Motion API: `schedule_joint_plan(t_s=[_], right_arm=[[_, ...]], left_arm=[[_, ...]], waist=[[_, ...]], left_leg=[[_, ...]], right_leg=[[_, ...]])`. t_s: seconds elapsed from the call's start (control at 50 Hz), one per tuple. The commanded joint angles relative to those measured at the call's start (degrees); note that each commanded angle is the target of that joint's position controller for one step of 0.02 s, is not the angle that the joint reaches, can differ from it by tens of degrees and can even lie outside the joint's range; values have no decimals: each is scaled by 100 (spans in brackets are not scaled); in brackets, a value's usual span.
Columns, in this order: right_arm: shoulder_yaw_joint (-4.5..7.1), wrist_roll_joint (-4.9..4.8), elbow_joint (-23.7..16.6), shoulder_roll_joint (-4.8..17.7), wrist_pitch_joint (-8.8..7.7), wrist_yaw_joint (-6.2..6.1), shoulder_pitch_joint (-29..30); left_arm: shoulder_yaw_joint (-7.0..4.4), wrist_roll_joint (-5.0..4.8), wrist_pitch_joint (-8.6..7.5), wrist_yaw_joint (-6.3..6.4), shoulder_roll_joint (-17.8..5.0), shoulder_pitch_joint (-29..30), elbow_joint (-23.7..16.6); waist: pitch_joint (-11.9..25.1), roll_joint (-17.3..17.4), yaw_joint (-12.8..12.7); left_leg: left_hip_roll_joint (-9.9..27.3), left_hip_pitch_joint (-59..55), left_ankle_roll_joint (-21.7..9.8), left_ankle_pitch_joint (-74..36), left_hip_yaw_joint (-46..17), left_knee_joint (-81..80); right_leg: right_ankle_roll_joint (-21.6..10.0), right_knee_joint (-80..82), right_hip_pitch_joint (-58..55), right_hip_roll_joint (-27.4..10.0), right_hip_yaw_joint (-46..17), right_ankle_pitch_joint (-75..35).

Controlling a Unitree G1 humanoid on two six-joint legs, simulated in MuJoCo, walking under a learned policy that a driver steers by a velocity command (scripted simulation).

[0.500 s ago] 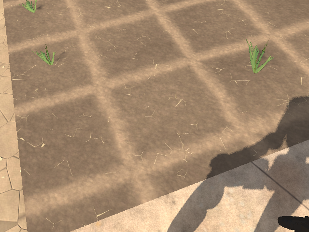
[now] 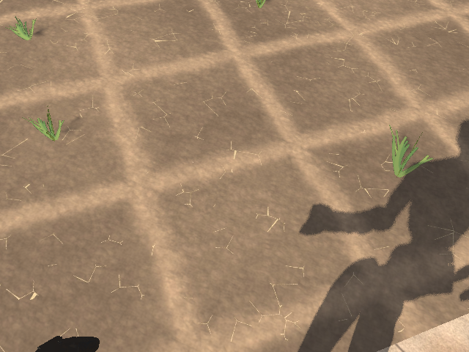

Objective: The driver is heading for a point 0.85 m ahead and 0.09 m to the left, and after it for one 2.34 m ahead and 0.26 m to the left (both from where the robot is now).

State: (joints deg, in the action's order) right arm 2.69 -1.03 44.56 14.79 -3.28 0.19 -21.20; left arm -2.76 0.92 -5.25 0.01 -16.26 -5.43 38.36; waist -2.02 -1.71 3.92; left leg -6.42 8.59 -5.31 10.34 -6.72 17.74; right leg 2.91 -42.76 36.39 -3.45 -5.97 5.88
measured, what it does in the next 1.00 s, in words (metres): walks ahead, turning left: right foot, then left foot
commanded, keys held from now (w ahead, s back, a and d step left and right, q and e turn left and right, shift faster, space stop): w+q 0.56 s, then w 0.08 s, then w+e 0.36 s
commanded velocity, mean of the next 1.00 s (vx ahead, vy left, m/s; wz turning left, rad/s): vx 0.50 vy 0.00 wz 0.31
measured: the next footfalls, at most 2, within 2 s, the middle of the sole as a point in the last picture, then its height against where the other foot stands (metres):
right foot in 0.20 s outside the picture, level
left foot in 0.70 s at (142, 350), level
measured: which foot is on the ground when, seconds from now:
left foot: down 0.00-0.20, up 0.22-0.68, down 0.70-1.00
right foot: up 0.00-0.18, down 0.20-0.72, up 0.74-1.00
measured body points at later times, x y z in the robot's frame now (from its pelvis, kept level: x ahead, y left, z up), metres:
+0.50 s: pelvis +0.27 -0.02 +0.00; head +0.30 -0.01 +0.44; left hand +0.23 +0.27 -0.12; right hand +0.52 -0.22 -0.09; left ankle +0.34 +0.17 -0.68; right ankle +0.25 -0.14 -0.75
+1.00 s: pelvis +0.51 +0.13 +0.00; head +0.53 +0.15 +0.45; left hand +0.54 +0.44 -0.12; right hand +0.66 -0.10 -0.11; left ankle +0.44 +0.20 -0.75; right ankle +0.68 +0.00 -0.67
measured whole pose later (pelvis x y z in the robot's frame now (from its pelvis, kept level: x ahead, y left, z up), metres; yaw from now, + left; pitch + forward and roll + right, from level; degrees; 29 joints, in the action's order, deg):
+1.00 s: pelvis +0.51 +0.13 +0.00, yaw +18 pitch +0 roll +2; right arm 3.5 1.2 43.8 14.7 -5.1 0.7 -18.1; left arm -3.6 -1.6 -2.2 -0.6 -17.6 -11.0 46.7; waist -1.5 -2.7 2.0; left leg -2.5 3.8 -3.3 11.9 8.3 15.0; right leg 1.4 -55.0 40.2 -6.1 -4.9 3.6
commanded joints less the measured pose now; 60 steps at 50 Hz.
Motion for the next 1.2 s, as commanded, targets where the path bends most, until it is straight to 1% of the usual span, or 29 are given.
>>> schedule_joint_plan(t_s=[0.02,0.12,0.16,0.18,0.2,0.22,0.24,0.26,0.28,0.32,0.38,0.44,0.52,0.6,0.64,0.66,0.68,0.7,0.72,0.74,0.76,0.78,0.8,0.82,0.9,1.02,1.12,1.16,1.2], right_arm=[[278,-46,-338,1035,-22,-108,-19],[290,-74,-246,1010,105,-166,-298],[313,-65,-297,1018,146,-177,-129],[275,-46,-371,900,143,-159,2],[178,37,-520,644,115,-129,140],[38,-52,-613,216,59,-125,-690],[86,-123,-581,664,36,-135,-794],[200,-124,-580,1043,61,-130,-245],[223,-65,-651,1055,93,-130,139],[249,-9,-766,878,129,-79,396],[181,-49,-884,545,209,-16,449],[139,-7,-1034,490,201,25,773],[75,-21,-1185,417,109,169,1445],[52,-32,-1485,410,101,276,2061],[104,9,-1555,526,102,290,2008],[170,48,-1514,646,107,271,1739],[301,52,-1315,863,112,237,969],[463,52,-1071,1217,143,148,77],[561,149,-1005,1882,143,52,-446],[462,129,-1081,1582,109,53,-610],[348,147,-1003,1280,61,95,-327],[296,119,-937,1112,24,99,5],[236,112,-890,894,-10,112,363],[183,135,-904,701,-64,126,624],[222,206,-714,648,-291,110,883],[280,202,-401,805,-295,-32,702],[371,70,-79,1004,-123,-85,269],[404,30,-33,1108,-24,-118,301],[447,8,-64,1283,68,-174,413]], left_arm=[[-45,-49,-110,-40,-257,623,-471],[-122,-125,-225,-138,-456,1054,-603],[-206,-141,-271,-117,-610,608,-497],[-291,-103,-289,-73,-764,47,-371],[-384,-19,-291,-13,-1048,-866,-275],[-489,33,-204,8,-1474,-1502,-109],[-426,-121,-154,-32,-1091,-1556,-49],[-317,-133,-126,-17,-689,-1259,-112],[-261,-88,-90,-15,-561,-963,-128],[-179,-30,-78,-31,-366,-648,-36],[-225,-70,-144,-53,-467,-591,116],[-299,-65,-161,-41,-711,-636,276],[-319,-105,-97,-10,-900,-766,437],[-359,-230,8,-19,-1102,-1192,683],[-384,-281,77,-24,-1230,-1265,773],[-387,-309,108,-17,-1299,-1299,831],[-349,-328,146,-6,-1287,-1258,877],[-246,-261,125,11,-1099,-1308,874],[15,-79,36,-67,-394,-1768,633],[-5,-201,-83,-110,-613,-1772,809],[-172,-432,-100,-143,-1086,-1176,632],[-140,-449,-98,-134,-968,-864,512],[-137,-332,-64,-97,-869,-776,542],[-173,-281,26,-76,-847,-933,614],[-141,-282,302,-21,-469,-1177,745],[-80,-211,242,-142,-266,-322,489],[-18,-197,239,-319,-216,454,61],[-52,-201,240,-389,-292,467,-76],[-172,-207,277,-401,-510,19,-85]], waist=[[202,655,8],[165,748,42],[275,907,-248],[621,863,-551],[1403,488,-986],[2252,-1100,-772],[2100,-1341,-785],[1216,-659,-891],[675,-253,-817],[147,-316,-561],[53,-439,-433],[49,-255,-461],[-45,-117,-708],[-211,-99,-856],[-113,-185,-689],[101,-280,-464],[507,-220,36],[1015,-80,460],[1927,1289,260],[2901,1206,430],[1981,782,467],[1203,736,255],[777,591,21],[559,738,-202],[231,614,-497],[-119,452,-240],[-423,336,46],[-325,447,-59],[131,689,-385]], left_leg=[[1139,335,-669,-1236,-1023,-423],[1363,-273,-564,-918,-1741,128],[1350,-291,-456,-1295,-1887,518],[1104,-78,-297,-1648,-1711,1096],[825,631,-104,-1168,-1326,2491],[0,2581,306,1577,-500,4303],[394,3465,384,2385,-403,5226],[646,3712,441,1871,-404,5537],[837,3593,491,1415,-193,5486],[1126,3290,521,955,-96,5092],[1285,3119,583,658,96,4737],[1363,3290,655,-23,121,4046],[1245,2957,541,-1169,440,2719],[1089,2839,314,-872,655,1986],[828,2442,101,-267,853,1744],[625,1846,-24,-19,982,1605],[423,671,-197,-327,1091,1207],[642,-972,-361,-690,725,1280],[2459,-3299,-1221,-431,-1964,1214],[3159,-3393,-1641,-203,-3675,400],[2893,-2673,-1286,-237,-2636,298],[2597,-1796,-1032,-451,-1698,185],[2328,-1076,-847,-633,-1145,-5],[2134,-515,-742,-837,-706,-246],[2045,194,-743,-1197,195,-939],[1910,-232,-466,-1503,1244,-1131],[2246,-1216,-377,-1908,1545,-872],[2313,-1530,-272,-2996,1683,-432],[2272,-1635,-128,-4983,1820,517]], right_leg=[[79,885,-588,362,242,-928],[-95,1615,-894,526,54,-585],[-294,1869,-1574,518,121,-303],[-493,2016,-2510,363,112,-394],[-884,1750,-4034,-472,-580,-273],[-1837,1856,-6066,-1836,-2822,324],[-1969,2253,-5955,-2179,-3914,1570],[-1695,2429,-5172,-1884,-3122,1783],[-1485,2561,-4408,-1599,-2301,1254],[-1324,2905,-3385,-1165,-1319,369],[-1404,3294,-2893,-1050,-550,-220],[-1470,3410,-2999,-1102,8,-874],[-1254,3385,-3140,-942,795,-1156],[-1144,3234,-3680,-1179,999,-1388],[-1082,2812,-3961,-1274,1105,-2631],[-1036,2341,-3968,-1270,1158,-3599],[-916,1430,-3715,-1123,1336,-4168],[-725,177,-2717,-898,1449,-3425],[-333,-2264,-307,-42,1439,522],[-344,-3336,143,401,183,2869],[-394,-3562,595,109,-40,2576],[-419,-3197,665,-155,107,2101],[-386,-2800,507,-350,172,1699],[-348,-2571,147,-488,130,1359],[-152,-2248,-88,-482,13,526],[-182,-345,180,-315,198,-1113],[-457,527,538,-232,569,-737],[-634,668,351,-57,819,-188],[-875,590,-492,369,1199,430]])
